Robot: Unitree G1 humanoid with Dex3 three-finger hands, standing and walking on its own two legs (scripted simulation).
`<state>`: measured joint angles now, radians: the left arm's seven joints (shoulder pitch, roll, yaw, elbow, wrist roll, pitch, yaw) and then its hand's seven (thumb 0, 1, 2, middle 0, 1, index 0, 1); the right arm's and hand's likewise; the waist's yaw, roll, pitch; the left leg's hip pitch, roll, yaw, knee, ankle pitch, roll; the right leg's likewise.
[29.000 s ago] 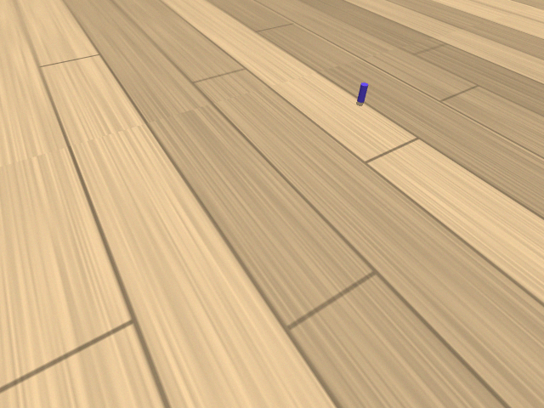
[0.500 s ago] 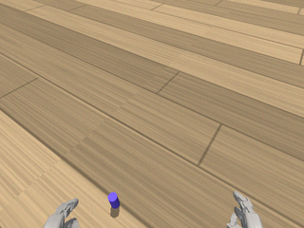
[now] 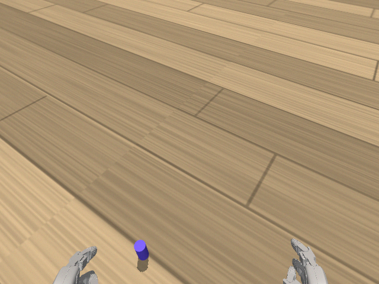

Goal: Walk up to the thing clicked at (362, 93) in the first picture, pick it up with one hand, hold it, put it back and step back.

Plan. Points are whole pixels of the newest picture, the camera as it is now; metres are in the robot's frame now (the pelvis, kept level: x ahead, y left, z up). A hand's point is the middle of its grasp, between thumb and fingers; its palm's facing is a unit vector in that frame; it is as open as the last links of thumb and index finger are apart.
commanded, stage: home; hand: left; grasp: from above
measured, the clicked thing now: (141, 250) +0.43 +0.21 -0.65
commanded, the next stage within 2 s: stand in 0.34 s
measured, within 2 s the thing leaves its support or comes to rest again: neither
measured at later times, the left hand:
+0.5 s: hand out of the picture +0.16 +0.19 -0.06, palm faces +0.02 -0.96 -0.28, open 7.4 cm
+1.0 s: hand out of the picture +0.02 +0.23 -0.11, palm faces +0.05 -0.95 -0.32, open 7.4 cm
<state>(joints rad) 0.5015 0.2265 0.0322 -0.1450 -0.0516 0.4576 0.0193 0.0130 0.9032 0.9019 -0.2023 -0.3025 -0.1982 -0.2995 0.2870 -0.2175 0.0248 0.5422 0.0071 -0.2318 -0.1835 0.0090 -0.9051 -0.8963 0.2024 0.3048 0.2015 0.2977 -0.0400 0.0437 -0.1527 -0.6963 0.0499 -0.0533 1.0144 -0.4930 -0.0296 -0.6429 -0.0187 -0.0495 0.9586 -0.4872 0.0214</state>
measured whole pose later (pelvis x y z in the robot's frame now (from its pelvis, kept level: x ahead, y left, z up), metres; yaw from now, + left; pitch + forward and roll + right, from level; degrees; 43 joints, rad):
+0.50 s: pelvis -0.01 +0.00 +0.00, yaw +0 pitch +6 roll -1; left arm 0.37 0.25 0.00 0.09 0.01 0.27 0.03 0.01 0.90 0.90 -0.20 -0.30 -0.20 -0.30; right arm 0.23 -0.23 0.01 0.64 -0.07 -0.16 -0.13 0.01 -0.91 -0.90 0.20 0.30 0.20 0.30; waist 0.00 0.02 -0.06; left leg -0.61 0.04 -0.04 0.98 -0.47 -0.02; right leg -0.57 -0.03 -0.04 0.94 -0.47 0.02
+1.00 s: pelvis -0.01 +0.00 +0.06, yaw +1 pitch -3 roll +0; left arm 0.23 0.27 0.05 1.04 0.04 0.02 0.03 0.01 0.90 0.90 -0.20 -0.30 -0.20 -0.30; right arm 0.19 -0.28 -0.04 1.03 -0.03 0.00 -0.02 0.00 -0.91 -0.90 0.20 0.30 0.20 0.30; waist 0.02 0.02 0.07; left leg -0.21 0.02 -0.02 0.53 -0.27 -0.02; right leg -0.18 -0.05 -0.04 0.51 -0.28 0.03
